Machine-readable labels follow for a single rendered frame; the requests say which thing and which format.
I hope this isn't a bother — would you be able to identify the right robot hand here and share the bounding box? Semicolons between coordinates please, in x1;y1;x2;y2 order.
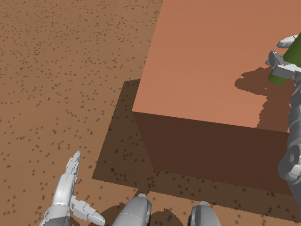
265;35;301;85

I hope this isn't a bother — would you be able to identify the right robot arm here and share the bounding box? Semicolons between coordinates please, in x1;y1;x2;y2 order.
278;81;301;217

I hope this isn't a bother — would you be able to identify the left robot hand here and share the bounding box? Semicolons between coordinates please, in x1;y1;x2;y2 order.
51;150;105;226

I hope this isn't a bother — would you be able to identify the left robot arm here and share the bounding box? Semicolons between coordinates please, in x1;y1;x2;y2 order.
39;205;71;226

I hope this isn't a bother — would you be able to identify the can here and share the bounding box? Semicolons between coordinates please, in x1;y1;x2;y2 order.
268;32;301;85

